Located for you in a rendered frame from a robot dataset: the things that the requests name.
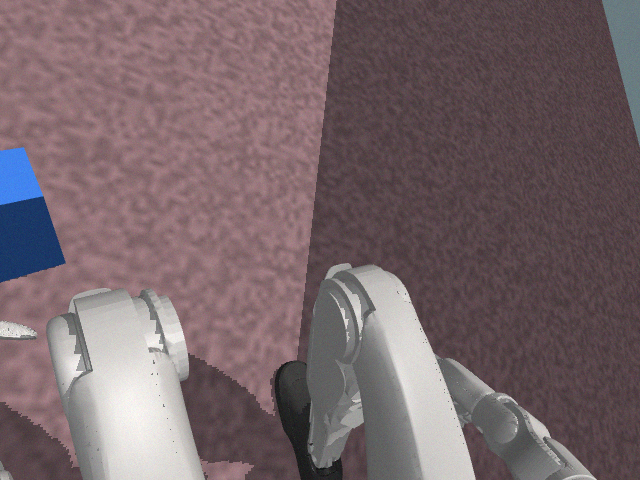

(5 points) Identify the right robot arm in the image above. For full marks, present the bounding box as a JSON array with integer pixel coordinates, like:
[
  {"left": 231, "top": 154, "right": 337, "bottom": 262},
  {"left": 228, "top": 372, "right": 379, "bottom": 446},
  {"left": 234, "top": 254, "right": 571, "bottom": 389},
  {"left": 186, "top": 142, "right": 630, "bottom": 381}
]
[{"left": 471, "top": 392, "right": 597, "bottom": 480}]

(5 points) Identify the right robot hand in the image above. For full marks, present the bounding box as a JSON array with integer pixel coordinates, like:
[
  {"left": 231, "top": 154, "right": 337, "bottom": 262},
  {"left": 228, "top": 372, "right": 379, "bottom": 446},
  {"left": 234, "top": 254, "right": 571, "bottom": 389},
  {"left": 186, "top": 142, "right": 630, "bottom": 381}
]
[{"left": 434, "top": 353, "right": 497, "bottom": 428}]

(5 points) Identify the left robot hand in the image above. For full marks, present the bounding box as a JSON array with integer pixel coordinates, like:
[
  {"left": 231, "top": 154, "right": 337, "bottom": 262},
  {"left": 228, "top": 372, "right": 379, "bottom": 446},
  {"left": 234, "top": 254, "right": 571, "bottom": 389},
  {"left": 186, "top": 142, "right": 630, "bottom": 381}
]
[{"left": 0, "top": 321, "right": 37, "bottom": 340}]

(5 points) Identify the right robot foot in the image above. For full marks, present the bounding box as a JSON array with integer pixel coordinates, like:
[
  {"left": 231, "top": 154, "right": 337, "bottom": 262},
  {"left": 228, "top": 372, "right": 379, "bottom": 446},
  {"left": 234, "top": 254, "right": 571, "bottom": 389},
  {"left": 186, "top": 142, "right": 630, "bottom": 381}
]
[{"left": 275, "top": 360, "right": 343, "bottom": 480}]

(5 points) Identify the carton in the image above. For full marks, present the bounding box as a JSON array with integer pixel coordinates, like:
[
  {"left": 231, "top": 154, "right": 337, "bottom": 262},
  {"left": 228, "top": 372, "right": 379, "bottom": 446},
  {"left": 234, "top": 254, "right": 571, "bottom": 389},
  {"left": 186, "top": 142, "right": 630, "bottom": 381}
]
[{"left": 0, "top": 147, "right": 66, "bottom": 282}]

